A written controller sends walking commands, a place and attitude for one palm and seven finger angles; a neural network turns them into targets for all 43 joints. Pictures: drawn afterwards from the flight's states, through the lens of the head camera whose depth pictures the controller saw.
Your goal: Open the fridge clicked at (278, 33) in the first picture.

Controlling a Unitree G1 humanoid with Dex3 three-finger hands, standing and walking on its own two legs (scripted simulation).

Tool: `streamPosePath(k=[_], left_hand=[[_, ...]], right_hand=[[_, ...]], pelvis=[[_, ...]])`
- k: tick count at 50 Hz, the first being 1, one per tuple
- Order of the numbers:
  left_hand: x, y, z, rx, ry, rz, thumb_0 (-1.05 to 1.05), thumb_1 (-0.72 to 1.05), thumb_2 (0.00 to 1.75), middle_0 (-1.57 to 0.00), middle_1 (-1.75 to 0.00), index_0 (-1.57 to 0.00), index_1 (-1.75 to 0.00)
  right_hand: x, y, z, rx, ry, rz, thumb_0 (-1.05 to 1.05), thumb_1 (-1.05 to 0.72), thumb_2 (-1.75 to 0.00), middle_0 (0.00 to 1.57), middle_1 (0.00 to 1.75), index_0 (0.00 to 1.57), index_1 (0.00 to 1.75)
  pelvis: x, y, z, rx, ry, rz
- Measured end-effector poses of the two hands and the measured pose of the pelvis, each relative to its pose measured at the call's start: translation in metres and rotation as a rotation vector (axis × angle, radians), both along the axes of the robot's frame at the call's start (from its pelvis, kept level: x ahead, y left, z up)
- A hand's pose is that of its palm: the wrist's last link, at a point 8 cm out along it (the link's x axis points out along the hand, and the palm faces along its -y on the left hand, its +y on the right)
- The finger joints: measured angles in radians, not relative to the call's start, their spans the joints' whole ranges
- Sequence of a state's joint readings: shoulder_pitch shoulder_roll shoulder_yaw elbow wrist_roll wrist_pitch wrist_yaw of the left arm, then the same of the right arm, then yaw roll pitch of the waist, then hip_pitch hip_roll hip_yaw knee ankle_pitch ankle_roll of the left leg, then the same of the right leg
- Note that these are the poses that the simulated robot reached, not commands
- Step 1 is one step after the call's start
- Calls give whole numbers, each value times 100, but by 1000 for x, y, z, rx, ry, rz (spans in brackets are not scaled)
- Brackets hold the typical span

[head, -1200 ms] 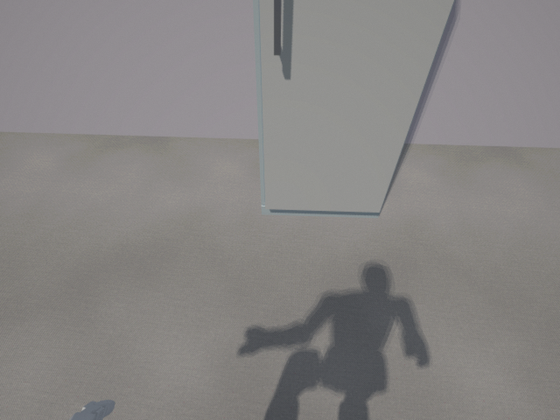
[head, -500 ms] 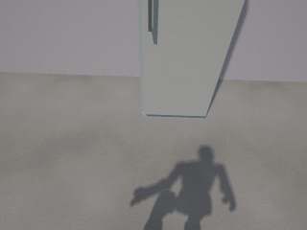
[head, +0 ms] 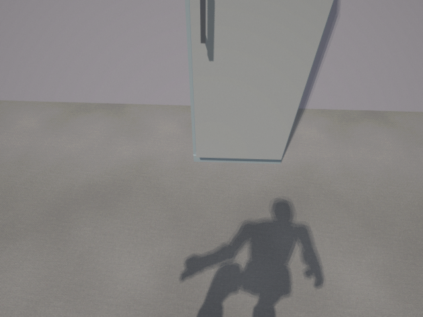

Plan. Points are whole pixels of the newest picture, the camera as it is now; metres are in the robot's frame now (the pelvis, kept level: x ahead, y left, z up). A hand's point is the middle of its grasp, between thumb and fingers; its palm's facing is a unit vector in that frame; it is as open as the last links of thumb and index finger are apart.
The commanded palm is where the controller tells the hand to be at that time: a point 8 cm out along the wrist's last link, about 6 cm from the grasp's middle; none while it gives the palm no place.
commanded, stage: look at it before walking up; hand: left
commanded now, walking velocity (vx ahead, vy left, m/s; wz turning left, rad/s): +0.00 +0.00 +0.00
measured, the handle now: (203, 7) +1.07 +0.09 +0.16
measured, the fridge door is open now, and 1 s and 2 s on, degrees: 0 0 0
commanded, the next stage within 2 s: walk to a spot facing it in 0.24 s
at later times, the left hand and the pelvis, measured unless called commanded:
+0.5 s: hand out of the picture +0.06 +0.23 -0.16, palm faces -0.03 -0.95 -0.30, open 7.4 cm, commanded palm none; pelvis +0.01 -0.01 +0.00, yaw -2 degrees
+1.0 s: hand out of the picture +0.10 +0.11 -0.16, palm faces -0.12 -0.98 -0.17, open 7.4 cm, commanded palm none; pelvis +0.16 -0.06 +0.00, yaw -13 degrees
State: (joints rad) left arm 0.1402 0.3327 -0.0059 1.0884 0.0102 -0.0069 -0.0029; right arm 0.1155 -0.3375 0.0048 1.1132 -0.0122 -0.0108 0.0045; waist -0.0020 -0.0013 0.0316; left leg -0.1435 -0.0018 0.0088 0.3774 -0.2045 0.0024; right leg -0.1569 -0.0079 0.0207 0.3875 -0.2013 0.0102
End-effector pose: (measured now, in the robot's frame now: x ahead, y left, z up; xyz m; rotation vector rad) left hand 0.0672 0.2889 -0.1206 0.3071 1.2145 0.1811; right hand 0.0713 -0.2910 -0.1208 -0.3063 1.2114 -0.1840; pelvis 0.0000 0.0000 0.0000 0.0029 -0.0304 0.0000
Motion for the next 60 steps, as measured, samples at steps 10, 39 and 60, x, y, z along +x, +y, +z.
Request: streamPosePath(k=[10,39,60], left_hand=[[4,0,2,5,-6,3,1,90,90,-20,-30,-20,-30],[14,-100,-25,-100,142,5,1,90,90,-20,-30,-20,-30],[140,-112,-50,-147,393,-9,1,90,90,-20,-30,-20,-30]], right_hand=[[8,-2,2,-3,-14,6,0,-90,-90,20,30,21,30],[-46,5,-47,162,214,-218,1,-90,-90,20,30,21,30],[257,17,-36,152,-157,-213,0,-90,-90,20,30,20,30]], pelvis=[[3,-2,1,0,-2,0],[80,-49,-17,14,7,-152],[270,-43,-32,-18,31,-259]])
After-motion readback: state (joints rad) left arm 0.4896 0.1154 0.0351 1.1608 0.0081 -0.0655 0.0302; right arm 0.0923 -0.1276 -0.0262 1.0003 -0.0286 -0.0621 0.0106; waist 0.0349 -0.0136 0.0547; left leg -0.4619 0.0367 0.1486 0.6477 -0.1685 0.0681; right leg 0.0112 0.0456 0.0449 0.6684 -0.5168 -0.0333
